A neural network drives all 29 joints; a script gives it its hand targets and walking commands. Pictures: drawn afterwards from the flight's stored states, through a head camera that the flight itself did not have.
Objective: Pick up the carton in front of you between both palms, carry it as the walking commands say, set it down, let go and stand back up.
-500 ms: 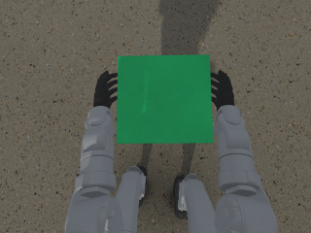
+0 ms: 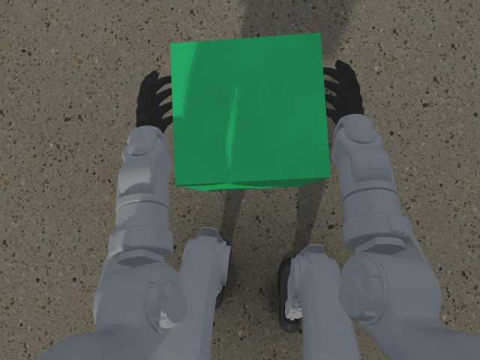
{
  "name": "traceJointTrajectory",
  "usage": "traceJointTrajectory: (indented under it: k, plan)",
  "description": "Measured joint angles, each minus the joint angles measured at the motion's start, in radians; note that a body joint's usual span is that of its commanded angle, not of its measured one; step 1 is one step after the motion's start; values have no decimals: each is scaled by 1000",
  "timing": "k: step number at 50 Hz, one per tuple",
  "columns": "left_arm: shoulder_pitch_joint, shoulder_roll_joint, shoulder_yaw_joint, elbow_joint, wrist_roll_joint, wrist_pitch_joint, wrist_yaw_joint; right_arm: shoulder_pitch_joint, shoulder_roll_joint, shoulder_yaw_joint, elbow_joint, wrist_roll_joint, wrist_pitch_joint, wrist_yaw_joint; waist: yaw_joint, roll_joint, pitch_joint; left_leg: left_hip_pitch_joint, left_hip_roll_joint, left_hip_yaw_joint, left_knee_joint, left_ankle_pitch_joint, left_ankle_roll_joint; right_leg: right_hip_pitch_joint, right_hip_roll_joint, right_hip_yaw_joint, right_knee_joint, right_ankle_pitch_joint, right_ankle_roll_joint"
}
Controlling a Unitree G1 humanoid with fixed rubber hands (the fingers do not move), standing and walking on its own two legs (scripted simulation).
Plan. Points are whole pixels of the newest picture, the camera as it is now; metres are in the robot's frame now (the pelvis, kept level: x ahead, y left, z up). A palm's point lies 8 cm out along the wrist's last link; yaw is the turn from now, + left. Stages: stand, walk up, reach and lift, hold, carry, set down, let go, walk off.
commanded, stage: set down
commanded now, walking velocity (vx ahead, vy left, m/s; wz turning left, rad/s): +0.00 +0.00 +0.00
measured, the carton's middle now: (249, 130) +0.48 +0.06 -0.17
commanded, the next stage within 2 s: none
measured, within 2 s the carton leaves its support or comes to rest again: rests again in 1.80 s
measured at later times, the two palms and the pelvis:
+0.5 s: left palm (169, 137) +0.47 +0.23 -0.25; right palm (312, 120) +0.54 -0.06 -0.25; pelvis -0.02 +0.00 -0.11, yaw +0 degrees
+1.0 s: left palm (173, 138) +0.48 +0.24 -0.31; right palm (303, 126) +0.55 -0.06 -0.33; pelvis -0.02 +0.00 -0.16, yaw +1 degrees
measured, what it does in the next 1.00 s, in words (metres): lowers itself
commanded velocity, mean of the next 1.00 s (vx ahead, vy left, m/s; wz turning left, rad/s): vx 0.00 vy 0.00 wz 0.00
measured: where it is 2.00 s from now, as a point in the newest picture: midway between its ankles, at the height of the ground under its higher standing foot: (251, 296)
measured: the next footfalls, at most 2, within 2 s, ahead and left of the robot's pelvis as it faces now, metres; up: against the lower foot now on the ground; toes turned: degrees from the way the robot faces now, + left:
none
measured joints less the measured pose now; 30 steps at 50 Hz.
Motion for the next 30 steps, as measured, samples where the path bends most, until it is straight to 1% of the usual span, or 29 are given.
traceJointTrajectory:
  k: [9,18,23,28,30]
  plan:
    - [-125,41,27,33,-7,28,8,-154,-51,13,65,7,31,-12,12,1,81,-142,2,-1,147,-7,-3,-143,6,-7,152,-11,0]
    - [-236,78,41,71,-15,30,17,-287,-109,47,130,19,35,-22,24,2,184,-247,3,6,266,-14,-2,-251,9,-6,278,-22,3]
    - [-282,102,26,87,-44,20,32,-346,-147,94,160,51,26,-33,29,5,255,-290,2,10,332,-26,-1,-293,9,-5,347,-37,5]
    - [-321,131,-2,110,-90,5,50,-400,-190,152,196,99,10,-45,37,7,328,-323,2,14,399,-43,0,-325,10,-4,416,-58,7]
    - [-345,154,-29,147,-115,-4,50,-416,-213,177,215,121,5,-48,47,10,353,-333,1,14,425,-51,-1,-334,10,-5,444,-68,7]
